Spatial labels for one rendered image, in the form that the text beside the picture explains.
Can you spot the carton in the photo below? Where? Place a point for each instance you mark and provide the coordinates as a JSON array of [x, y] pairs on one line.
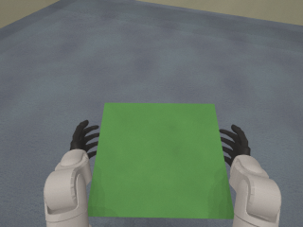
[[160, 160]]

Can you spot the right robot hand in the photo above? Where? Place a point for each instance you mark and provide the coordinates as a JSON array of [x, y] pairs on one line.
[[240, 147]]

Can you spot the right robot forearm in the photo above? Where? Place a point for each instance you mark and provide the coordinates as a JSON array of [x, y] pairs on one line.
[[258, 198]]

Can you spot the left robot hand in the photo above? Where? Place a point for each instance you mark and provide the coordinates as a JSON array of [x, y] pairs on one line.
[[79, 139]]

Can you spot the left robot forearm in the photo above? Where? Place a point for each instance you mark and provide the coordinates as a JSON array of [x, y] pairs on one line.
[[65, 194]]

